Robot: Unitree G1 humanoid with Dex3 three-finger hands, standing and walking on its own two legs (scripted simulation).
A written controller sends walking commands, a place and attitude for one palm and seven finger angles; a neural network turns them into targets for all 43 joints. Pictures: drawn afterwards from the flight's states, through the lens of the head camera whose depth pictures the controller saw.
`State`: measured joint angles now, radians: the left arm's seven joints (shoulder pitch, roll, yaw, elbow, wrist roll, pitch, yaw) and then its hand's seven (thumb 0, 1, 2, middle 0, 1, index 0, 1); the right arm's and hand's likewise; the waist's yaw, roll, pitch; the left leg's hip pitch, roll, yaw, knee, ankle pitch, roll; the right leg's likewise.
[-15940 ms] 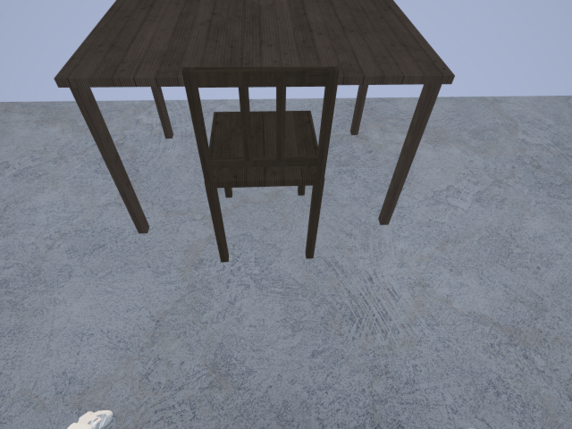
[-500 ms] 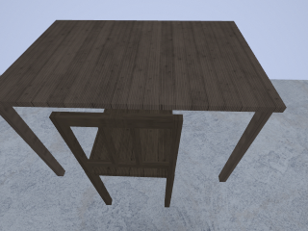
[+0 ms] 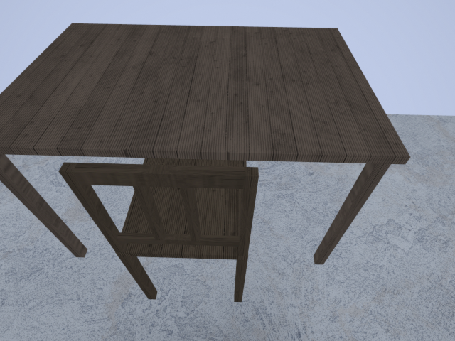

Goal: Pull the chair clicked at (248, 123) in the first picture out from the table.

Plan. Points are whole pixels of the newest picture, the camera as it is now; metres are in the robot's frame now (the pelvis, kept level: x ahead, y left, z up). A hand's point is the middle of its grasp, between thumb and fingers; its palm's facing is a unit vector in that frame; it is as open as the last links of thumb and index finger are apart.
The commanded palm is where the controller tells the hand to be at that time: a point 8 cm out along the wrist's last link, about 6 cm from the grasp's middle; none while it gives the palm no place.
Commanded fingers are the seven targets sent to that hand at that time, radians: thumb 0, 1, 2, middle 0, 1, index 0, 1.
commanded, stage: look again from close up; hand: left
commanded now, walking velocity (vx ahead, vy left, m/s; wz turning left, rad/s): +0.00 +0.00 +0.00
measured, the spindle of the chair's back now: (151, 213) +0.41 +0.21 -0.10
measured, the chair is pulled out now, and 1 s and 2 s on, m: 0.00 0.00 0.00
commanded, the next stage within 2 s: raise the hand toward the chair's back in 0.02 s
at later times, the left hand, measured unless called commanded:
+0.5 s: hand (147, 327) +0.16 +0.15 -0.05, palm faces +0.00 -1.00 +0.04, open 8.8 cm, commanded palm +0.11 +0.23 -0.06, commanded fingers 0.00 0.43 0.70 -0.15 -0.23 -0.15 -0.23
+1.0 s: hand (116, 319) +0.16 +0.21 -0.05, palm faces +0.13 -0.99 -0.04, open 13.2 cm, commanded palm +0.14 +0.25 -0.05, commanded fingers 0.00 -0.15 0.45 -0.09 -0.14 -0.09 -0.14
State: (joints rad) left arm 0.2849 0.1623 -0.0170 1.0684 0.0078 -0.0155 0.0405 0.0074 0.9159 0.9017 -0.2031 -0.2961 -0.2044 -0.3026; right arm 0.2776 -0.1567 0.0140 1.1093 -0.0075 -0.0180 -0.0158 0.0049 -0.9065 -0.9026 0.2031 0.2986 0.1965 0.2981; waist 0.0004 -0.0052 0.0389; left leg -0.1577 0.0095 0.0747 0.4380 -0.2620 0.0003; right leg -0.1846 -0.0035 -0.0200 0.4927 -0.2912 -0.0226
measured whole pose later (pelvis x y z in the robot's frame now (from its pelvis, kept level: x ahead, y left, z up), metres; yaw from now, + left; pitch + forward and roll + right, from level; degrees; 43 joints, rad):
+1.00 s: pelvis -0.04 +0.01 -0.09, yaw +2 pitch +16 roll -1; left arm 0.45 0.20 0.16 -0.07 -0.26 -0.34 -0.17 0.01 0.08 0.55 -0.12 -0.17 -0.13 -0.17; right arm 0.27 -0.18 -0.01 0.57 0.03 -0.17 -0.05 0.02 -0.90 -0.90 0.21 0.30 0.20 0.30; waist -0.01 0.02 -0.14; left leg -0.93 0.03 0.01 1.16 -0.50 0.01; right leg -0.90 -0.01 -0.08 1.13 -0.51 -0.02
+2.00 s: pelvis -0.02 +0.02 -0.08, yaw +3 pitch +16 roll -3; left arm 0.32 0.27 0.23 0.03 -0.29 -0.41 -0.26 -0.01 -0.50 0.30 -0.07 -0.08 -0.07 -0.08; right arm 0.25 -0.24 0.00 0.55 0.03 -0.18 -0.04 0.01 -0.90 -0.90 0.21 0.30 0.20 0.30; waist -0.03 0.02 -0.14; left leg -0.87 0.02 0.00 1.11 -0.51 0.03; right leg -0.82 -0.02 -0.09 1.05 -0.50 0.00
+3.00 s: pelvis -0.03 +0.01 -0.10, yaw +3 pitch +19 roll -2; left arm 0.14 0.27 0.23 0.20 -0.28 -0.44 -0.28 -0.01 -0.50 0.30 -0.06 -0.08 -0.07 -0.08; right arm 0.21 -0.25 0.00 0.57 0.02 -0.17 -0.03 0.01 -0.90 -0.90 0.21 0.30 0.20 0.30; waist -0.03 0.02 -0.14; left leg -0.99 0.02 -0.01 1.19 -0.54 0.01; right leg -0.94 -0.01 -0.10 1.15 -0.54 -0.02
